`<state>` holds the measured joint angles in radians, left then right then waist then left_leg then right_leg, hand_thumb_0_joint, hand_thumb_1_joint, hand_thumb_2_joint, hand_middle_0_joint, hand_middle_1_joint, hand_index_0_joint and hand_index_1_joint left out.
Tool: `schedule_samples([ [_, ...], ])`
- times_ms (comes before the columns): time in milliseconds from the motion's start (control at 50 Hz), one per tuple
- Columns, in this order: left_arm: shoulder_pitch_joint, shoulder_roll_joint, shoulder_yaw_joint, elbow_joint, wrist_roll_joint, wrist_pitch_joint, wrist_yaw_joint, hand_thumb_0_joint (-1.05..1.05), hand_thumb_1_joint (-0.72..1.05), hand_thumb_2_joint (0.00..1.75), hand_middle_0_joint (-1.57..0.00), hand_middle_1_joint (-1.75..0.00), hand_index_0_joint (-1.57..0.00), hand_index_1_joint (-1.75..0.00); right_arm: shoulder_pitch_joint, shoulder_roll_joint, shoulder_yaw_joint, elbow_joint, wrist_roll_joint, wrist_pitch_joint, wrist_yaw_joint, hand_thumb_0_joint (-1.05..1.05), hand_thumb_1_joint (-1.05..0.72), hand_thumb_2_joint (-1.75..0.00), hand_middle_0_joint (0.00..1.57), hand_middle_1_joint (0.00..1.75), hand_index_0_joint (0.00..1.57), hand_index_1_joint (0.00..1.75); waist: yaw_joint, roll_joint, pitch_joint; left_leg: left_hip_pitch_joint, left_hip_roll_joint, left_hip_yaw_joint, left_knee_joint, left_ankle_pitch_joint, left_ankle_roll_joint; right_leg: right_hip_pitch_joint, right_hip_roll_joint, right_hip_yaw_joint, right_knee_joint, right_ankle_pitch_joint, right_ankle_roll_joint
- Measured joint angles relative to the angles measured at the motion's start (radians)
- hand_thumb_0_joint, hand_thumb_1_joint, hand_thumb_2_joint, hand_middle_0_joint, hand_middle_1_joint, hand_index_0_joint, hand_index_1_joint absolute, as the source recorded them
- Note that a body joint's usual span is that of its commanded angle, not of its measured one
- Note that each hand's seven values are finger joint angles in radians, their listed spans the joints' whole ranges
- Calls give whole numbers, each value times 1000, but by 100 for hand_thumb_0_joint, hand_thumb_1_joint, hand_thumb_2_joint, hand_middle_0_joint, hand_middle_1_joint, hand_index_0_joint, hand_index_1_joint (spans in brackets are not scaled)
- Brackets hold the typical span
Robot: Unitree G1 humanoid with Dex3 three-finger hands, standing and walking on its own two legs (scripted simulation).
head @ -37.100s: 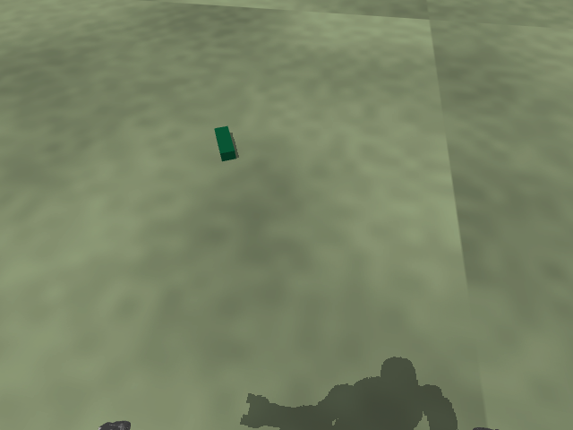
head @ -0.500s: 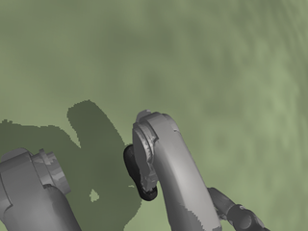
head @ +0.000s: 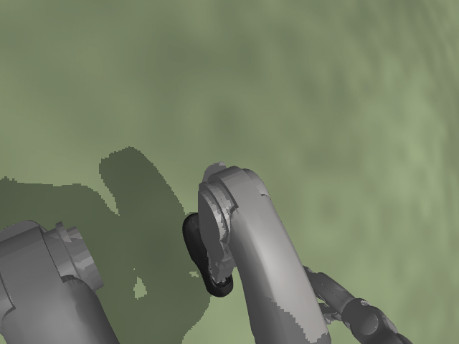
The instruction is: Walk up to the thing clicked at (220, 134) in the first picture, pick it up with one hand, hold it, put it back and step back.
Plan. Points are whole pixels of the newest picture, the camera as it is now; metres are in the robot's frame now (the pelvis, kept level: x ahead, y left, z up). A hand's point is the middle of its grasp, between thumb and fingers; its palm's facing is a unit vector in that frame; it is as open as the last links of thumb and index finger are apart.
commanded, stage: close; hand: left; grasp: from above
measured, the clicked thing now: out of the picture +0.43 +0.37 -0.27
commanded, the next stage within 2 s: settle in 0.96 s
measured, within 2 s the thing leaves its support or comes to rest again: leaves its support in 1.40 s
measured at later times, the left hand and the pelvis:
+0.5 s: hand out of the picture +0.42 +0.36 -0.25, palm faces -0.43 -0.19 -0.88, open 10.9 cm; pelvis +0.00 +0.00 +0.00, yaw +0 degrees
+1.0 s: hand out of the picture +0.42 +0.36 -0.25, palm faces -0.42 -0.18 -0.89, open 10.7 cm; pelvis +0.00 +0.00 +0.00, yaw +0 degrees
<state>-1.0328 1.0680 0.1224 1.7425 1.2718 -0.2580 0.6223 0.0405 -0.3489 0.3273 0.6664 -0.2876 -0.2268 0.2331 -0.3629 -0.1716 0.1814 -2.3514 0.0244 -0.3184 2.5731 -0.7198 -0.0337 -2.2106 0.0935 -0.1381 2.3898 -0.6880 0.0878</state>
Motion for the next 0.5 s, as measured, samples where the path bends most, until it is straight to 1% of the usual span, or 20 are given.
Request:
schedule_samples([
  [100,5,5,3,-5,-4,4,-4,0,-24,78,-22,-97,-25,-94,3,2,0,5,-3,5,-1,0,-90,-90,20,30,20,29,-2,1,-3,1,-2,-5,3,-7,-3,3,-1,-4,1,-5,2],
  [140,8,1,4,-14,-6,5,-7,0,-23,77,-23,-97,-26,-94,5,4,-2,6,-3,7,-2,0,-90,-90,20,30,20,29,0,4,-4,0,-2,-6,2,-7,-3,3,-2,-5,-1,-7,-2],
  [240,9,-7,-12,-16,-9,7,-16,0,-17,76,-26,-96,-30,-92,3,6,-5,3,-5,10,2,0,-90,-90,20,30,20,29,3,13,-4,0,-1,-2,1,-9,2,5,-4,-3,-3,-10,-2],
  [300,10,-11,-2,-22,-12,2,-15,0,-14,75,-29,-95,-33,-91,0,8,-4,1,-3,10,3,0,-90,-90,20,30,20,29,6,15,-5,-1,0,0,-1,-9,4,5,-3,-2,-5,-9,0],
  [320,9,-12,-7,-21,-14,2,-16,0,-13,74,-29,-94,-33,-91,0,9,-4,1,-4,10,4,0,-90,-90,20,30,20,29,6,14,-6,0,0,0,-1,-9,4,5,-4,-2,-4,-9,-2],
  [400,11,-11,4,-21,-7,-2,-15,0,-9,72,-32,-93,-36,-89,-1,13,-1,-1,-3,12,5,0,-90,-90,20,30,20,29,6,12,-12,0,-1,-2,1,-7,2,5,-5,-4,-3,-6,-3],
  [500,7,-5,-10,-4,-2,1,-14,0,-4,70,-34,-91,-40,-87,-6,13,3,-3,-4,13,4,0,-90,-90,20,30,20,29,1,11,-13,-1,-2,-2,4,-1,3,5,-5,-4,0,-3,-2],
])
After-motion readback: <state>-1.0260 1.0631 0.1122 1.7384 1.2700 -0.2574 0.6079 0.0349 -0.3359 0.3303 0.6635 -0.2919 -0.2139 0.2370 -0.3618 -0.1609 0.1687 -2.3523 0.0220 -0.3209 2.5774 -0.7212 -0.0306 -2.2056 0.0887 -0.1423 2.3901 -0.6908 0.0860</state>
